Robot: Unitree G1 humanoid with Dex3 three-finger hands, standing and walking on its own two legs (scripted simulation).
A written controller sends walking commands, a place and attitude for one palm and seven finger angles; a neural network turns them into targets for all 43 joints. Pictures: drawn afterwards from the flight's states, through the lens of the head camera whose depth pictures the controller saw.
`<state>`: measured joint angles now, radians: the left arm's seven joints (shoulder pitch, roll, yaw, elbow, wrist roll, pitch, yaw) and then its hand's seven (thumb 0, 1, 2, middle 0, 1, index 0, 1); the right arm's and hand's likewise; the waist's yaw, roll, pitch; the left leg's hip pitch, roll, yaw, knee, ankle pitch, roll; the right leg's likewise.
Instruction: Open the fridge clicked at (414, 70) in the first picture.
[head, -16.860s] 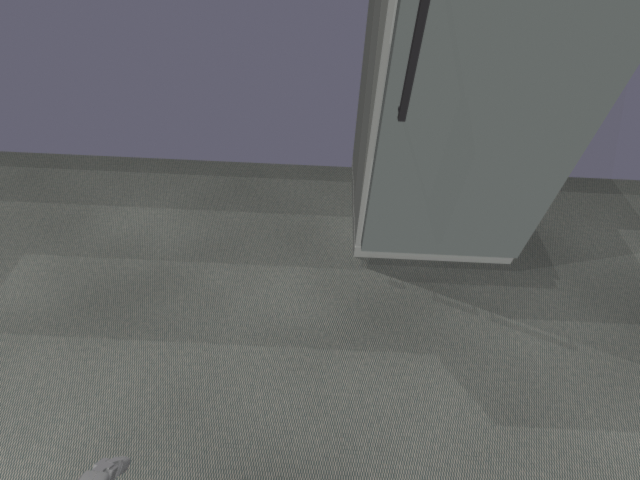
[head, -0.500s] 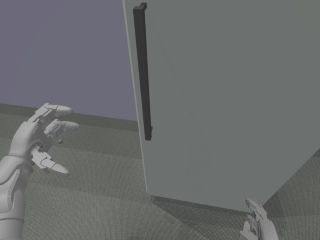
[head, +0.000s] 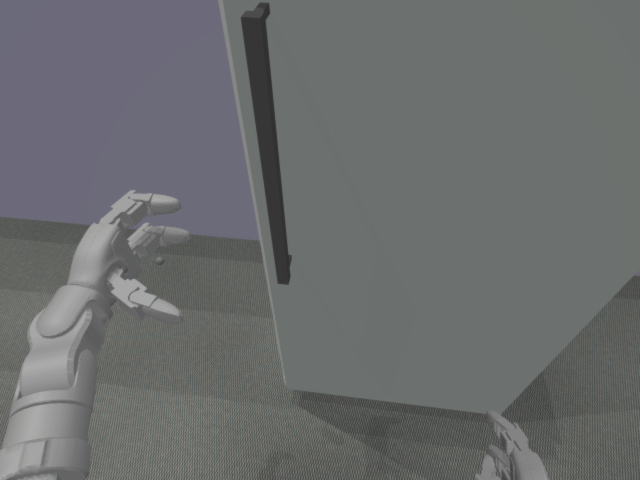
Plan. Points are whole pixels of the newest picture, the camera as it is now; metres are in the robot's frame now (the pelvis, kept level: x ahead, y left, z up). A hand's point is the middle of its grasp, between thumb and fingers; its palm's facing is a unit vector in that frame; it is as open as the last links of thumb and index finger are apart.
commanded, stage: move the hooked fingers beside the handle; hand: left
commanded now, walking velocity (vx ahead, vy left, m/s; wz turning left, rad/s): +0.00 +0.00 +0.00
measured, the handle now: (275, 177) +0.47 +0.09 +0.15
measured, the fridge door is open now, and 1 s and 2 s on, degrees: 0 0 0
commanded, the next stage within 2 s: feel for the door with the fingertips in 1.72 s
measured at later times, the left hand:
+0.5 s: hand (197, 229) +0.38 +0.18 +0.13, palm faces -0.07 -1.00 -0.01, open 14.0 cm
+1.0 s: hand (224, 209) +0.43 +0.16 +0.12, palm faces -0.08 -1.00 +0.02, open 14.0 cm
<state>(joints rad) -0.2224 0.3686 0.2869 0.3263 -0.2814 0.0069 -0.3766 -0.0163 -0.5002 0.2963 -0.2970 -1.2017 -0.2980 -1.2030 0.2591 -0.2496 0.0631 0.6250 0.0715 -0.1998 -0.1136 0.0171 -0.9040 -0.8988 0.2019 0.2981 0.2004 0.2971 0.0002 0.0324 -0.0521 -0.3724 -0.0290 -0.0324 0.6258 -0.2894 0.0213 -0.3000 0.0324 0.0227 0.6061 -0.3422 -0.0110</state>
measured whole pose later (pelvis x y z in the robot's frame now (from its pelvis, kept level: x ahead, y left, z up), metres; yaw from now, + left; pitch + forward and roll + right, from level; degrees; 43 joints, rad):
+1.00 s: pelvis +0.00 -0.01 -0.01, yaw -1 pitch +7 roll -1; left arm -0.64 0.36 0.27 0.83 -0.20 -0.12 -0.28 -0.02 -0.50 0.30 -0.30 -1.20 -0.30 -1.20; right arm 0.34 -0.27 0.03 0.66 0.06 -0.07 -0.07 0.01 -0.91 -0.90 0.20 0.30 0.20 0.30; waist -0.07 0.02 -0.08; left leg -0.50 -0.01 -0.02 0.69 -0.32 0.01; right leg -0.43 0.05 0.03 0.68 -0.37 -0.02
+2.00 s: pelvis +0.00 +0.00 -0.01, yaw -1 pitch +7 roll -1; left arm -0.60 0.32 0.21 0.74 -0.21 -0.15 -0.24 -0.02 -0.50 0.30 -0.29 -1.20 -0.29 -1.20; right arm 0.34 -0.27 0.02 0.64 0.06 -0.07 -0.06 0.01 -0.91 -0.90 0.20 0.30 0.20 0.30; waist -0.05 0.03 -0.07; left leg -0.51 -0.01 -0.03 0.72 -0.32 0.01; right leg -0.44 0.05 0.02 0.69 -0.37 -0.02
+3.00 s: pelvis -0.02 +0.00 -0.01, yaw -1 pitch +7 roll -1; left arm -0.73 0.30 0.21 0.93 -0.17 -0.21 -0.19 -0.02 -0.50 0.30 -0.36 -1.24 -0.35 -1.24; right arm 0.35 -0.25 0.03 0.67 0.05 -0.06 -0.05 0.01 -0.91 -0.90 0.20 0.30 0.20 0.30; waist -0.07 0.02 -0.08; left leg -0.54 -0.01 -0.03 0.73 -0.31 0.01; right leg -0.47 0.05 0.02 0.71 -0.36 -0.02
